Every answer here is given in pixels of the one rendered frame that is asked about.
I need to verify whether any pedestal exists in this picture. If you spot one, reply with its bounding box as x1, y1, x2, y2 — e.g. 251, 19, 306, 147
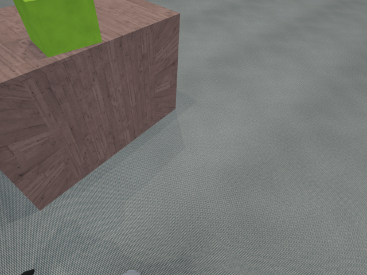
0, 0, 180, 210

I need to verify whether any carton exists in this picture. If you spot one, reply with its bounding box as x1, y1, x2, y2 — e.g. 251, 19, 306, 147
13, 0, 102, 57

